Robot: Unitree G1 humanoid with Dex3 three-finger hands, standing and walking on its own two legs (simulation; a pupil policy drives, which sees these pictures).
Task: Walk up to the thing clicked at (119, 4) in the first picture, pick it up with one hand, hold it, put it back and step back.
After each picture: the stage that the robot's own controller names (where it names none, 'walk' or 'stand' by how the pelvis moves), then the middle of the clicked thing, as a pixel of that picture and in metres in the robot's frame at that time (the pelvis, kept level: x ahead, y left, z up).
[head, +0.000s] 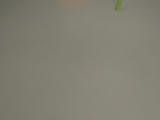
stand; (119, 2) +2.22 -0.63 -0.65
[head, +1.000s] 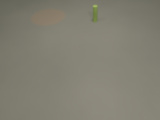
walk; (95, 14) +2.16 -0.11 -0.63
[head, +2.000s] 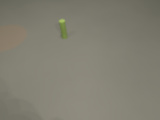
walk; (63, 29) +1.57 +0.27 -0.65
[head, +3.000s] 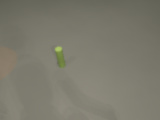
walk; (60, 57) +1.09 +0.26 -0.65
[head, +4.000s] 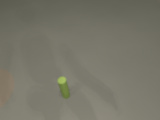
walk; (64, 88) +0.72 +0.21 -0.65
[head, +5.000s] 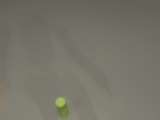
walk; (62, 108) +0.50 +0.17 -0.63
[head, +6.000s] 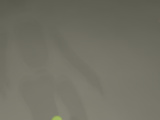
stand; out of the picture +0.42 +0.16 -0.65
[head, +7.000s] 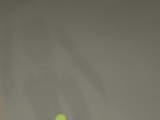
stand; out of the picture +0.43 +0.14 -0.66
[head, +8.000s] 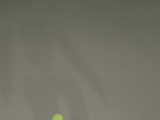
stand; out of the picture +0.44 +0.16 -0.66
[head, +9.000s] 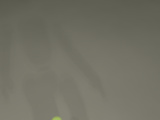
stand; out of the picture +0.42 +0.17 -0.66
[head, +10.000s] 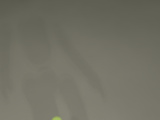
go down; out of the picture +0.42 +0.17 -0.66
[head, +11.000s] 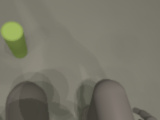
go down; (16, 43) +0.49 +0.22 -0.27
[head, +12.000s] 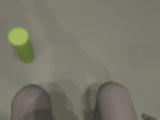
approach; (23, 48) +0.49 +0.22 -0.26
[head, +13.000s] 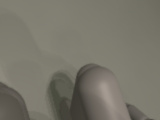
close in; out of the picture +0.48 +0.28 -0.16
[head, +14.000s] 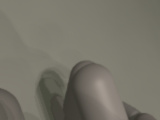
close; out of the picture +0.47 +0.29 -0.16
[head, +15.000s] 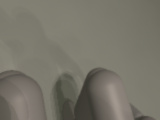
lift; out of the picture +0.35 +0.25 -0.15
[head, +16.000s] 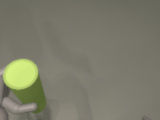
lift; (30, 91) +0.30 +0.16 +0.04
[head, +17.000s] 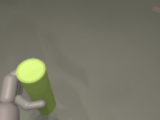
hold; (40, 91) +0.31 +0.13 +0.05
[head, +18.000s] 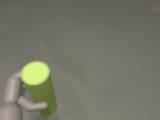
hold; (42, 93) +0.31 +0.13 +0.03
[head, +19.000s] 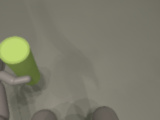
crouch; (24, 66) +0.40 +0.17 -0.03
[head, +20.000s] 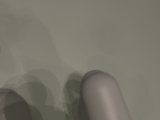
lower; out of the picture +0.49 +0.23 -0.09
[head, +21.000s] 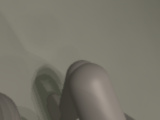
lower; out of the picture +0.46 +0.28 -0.17
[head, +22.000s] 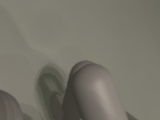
lower; out of the picture +0.45 +0.28 -0.17
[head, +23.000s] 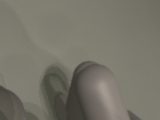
lower; out of the picture +0.44 +0.27 -0.17
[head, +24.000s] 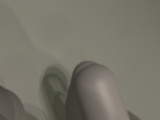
lower; out of the picture +0.44 +0.26 -0.17
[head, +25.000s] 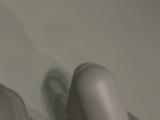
open; out of the picture +0.44 +0.25 -0.17
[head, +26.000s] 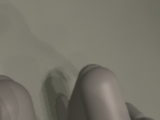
stand; out of the picture +0.44 +0.24 -0.18
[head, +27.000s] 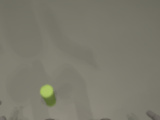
stand; (49, 96) +0.42 +0.16 -0.49
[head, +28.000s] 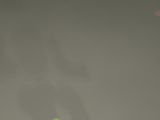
stand; out of the picture +0.40 +0.15 -0.60
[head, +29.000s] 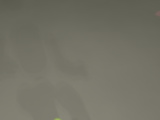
stand; out of the picture +0.39 +0.14 -0.60
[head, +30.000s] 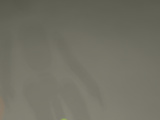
stand; out of the picture +0.41 +0.13 -0.65
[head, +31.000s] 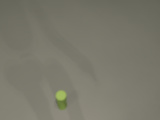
walk; (61, 101) +0.46 +0.10 -0.64
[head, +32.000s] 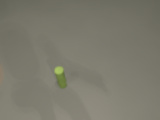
walk; (61, 78) +0.70 +0.18 -0.62
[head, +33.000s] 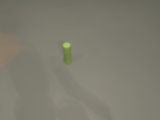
stand; (67, 54) +1.02 +0.16 -0.63
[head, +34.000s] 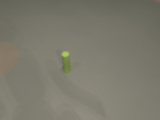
stand; (66, 62) +1.02 +0.14 -0.65
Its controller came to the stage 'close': yes
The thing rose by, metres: 0.68
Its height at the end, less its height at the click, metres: +0.00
